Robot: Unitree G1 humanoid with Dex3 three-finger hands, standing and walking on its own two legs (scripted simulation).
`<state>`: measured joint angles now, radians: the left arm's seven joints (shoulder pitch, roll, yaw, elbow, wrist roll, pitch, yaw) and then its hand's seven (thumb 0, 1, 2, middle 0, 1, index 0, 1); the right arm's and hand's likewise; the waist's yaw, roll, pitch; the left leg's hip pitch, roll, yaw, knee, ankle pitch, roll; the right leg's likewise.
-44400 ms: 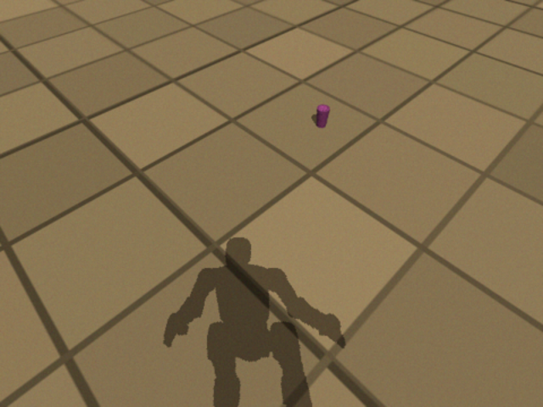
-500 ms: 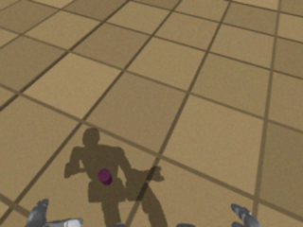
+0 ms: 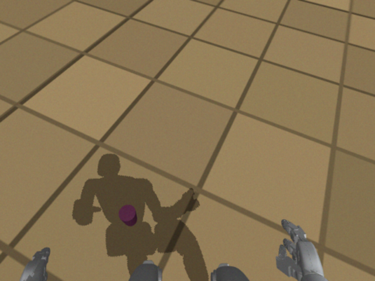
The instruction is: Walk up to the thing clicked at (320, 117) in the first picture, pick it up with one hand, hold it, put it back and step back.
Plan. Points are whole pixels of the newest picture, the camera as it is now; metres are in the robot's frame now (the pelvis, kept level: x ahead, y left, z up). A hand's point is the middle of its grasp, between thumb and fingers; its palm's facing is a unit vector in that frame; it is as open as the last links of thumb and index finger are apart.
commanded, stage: go down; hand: left
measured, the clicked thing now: (129, 216) +0.43 +0.24 -0.65
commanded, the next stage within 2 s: none
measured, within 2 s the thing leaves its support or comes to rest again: neither
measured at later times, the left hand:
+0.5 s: hand out of the picture +0.14 +0.28 -0.14, palm faces +0.20 -0.92 -0.33, open 17.2 cm
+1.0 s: hand (52, 245) +0.23 +0.36 -0.22, palm faces +0.29 -0.94 -0.20, open 17.3 cm
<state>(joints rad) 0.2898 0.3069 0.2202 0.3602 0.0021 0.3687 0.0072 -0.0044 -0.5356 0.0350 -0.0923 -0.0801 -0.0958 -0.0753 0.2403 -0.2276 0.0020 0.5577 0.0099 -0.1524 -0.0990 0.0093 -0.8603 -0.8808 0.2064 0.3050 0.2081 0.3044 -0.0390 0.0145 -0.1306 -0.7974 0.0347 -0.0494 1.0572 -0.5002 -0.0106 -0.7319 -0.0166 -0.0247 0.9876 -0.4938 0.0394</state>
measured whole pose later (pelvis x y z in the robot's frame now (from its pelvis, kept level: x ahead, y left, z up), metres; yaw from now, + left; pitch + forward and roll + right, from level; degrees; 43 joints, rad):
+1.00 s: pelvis -0.06 -0.01 -0.16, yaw -2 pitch +30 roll -4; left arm -0.17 0.57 0.62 0.83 -0.16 -0.29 -0.37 -0.01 -0.50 0.06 -0.05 -0.07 -0.06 -0.05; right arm 0.12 -0.30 0.01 0.63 -0.01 -0.20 -0.06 0.01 -0.91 -0.89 0.21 0.30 0.21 0.30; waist -0.02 -0.02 -0.19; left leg -1.62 0.03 -0.09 1.74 -0.65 -0.03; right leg -1.56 0.00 -0.03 1.69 -0.66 0.03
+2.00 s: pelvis -0.10 +0.00 -0.33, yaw -7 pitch +30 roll -8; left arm -0.62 0.97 0.95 1.15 -0.19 -0.42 -0.64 -0.01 -0.43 0.12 0.00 -0.13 -0.04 -0.09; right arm 0.09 -0.36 0.13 0.69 -0.07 -0.15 -0.02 0.00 -0.88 -0.89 0.21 0.30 0.21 0.30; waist -0.08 -0.05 -0.07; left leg -2.14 0.02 -0.18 2.28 -0.67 -0.04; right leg -2.06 0.03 -0.06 2.20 -0.68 0.04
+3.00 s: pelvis -0.10 +0.02 -0.42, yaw -15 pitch +15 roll -16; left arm -0.67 1.04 0.81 1.52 -0.14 -0.90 -0.34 -0.01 -0.55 0.13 -0.03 -0.16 -0.07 -0.13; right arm -0.13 -0.39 0.47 0.55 -0.29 0.01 0.06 0.00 -0.89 -0.89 0.21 0.30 0.21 0.30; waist -0.21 -0.26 0.24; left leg -2.24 0.01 -0.34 2.64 -0.71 -0.01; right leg -2.08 0.10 -0.17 2.42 -0.66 0.05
